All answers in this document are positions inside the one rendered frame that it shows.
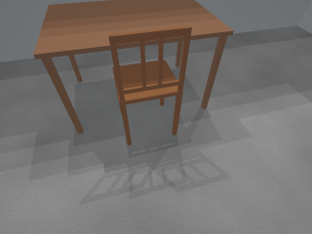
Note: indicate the chair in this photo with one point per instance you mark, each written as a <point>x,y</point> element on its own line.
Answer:
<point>150,80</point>

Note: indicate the table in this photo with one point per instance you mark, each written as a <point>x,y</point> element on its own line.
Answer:
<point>78,28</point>

